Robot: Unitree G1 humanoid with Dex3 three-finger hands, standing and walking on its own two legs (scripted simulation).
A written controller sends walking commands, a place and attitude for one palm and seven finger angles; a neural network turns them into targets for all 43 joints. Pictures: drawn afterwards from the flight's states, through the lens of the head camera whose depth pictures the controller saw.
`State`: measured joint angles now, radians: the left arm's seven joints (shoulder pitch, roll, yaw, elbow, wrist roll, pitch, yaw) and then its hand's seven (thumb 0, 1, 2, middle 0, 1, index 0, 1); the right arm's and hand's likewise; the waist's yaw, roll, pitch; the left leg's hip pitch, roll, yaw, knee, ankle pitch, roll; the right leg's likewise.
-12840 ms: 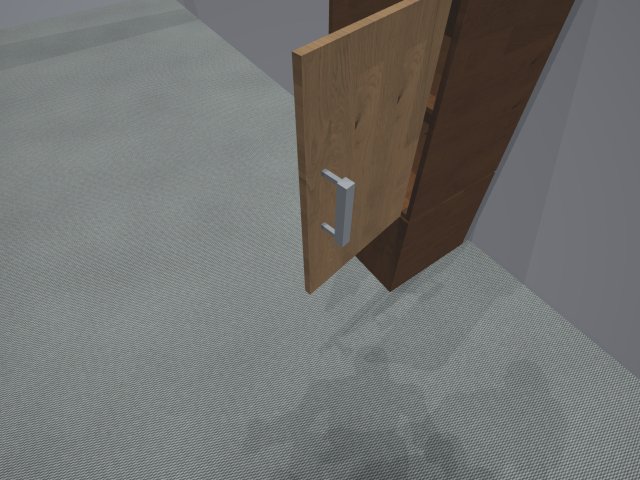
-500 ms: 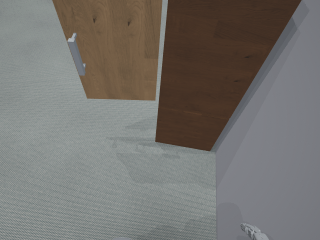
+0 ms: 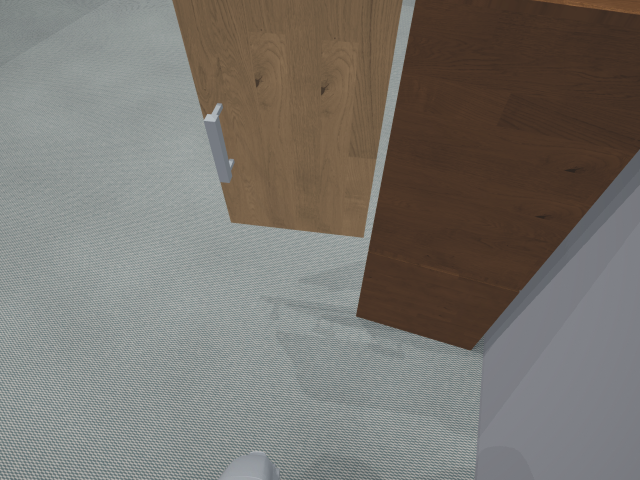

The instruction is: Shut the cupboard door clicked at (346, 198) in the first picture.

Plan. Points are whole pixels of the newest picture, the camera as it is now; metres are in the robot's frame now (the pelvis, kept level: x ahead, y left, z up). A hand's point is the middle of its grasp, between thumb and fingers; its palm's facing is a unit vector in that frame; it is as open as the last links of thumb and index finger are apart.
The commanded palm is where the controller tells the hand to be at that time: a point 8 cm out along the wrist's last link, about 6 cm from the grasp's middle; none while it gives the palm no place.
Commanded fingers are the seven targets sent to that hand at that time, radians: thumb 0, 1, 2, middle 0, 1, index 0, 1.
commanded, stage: take the last steps up to it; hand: left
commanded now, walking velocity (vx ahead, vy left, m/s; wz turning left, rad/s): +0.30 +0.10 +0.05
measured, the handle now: (222, 144) +0.72 +0.28 -0.05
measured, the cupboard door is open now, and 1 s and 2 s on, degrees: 100 100 100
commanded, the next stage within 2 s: come to a stop and stand still in 0.40 s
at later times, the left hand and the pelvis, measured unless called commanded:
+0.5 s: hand (202, 366) +0.29 +0.22 -0.16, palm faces +0.01 -0.98 -0.21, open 7.3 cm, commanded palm none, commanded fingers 0.00 0.90 0.90 -0.20 -0.30 -0.20 -0.30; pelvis +0.17 +0.04 -0.02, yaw +0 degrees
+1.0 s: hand (160, 385) +0.26 +0.29 -0.19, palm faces +0.06 -0.98 -0.21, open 7.3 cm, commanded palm none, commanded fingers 0.00 0.90 0.90 -0.20 -0.30 -0.20 -0.30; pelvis +0.23 +0.09 +0.00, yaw -1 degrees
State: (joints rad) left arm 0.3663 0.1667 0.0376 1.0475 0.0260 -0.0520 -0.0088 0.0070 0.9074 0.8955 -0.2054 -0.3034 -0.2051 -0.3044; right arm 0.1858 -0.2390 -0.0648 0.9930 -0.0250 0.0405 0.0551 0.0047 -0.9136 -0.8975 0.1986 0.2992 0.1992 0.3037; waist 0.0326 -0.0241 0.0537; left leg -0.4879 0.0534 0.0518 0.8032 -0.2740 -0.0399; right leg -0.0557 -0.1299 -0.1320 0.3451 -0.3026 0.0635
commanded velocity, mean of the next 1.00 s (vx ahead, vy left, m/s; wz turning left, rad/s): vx -0.01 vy -0.01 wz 0.00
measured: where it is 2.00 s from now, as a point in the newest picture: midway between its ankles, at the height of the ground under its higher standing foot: outside the picture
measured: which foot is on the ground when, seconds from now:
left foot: up 0.00-0.06, down 0.08-0.48, up 0.50-0.78, down 0.80-1.00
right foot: down 0.00-0.10, up 0.12-0.44, down 0.46-0.82, up 0.84-1.00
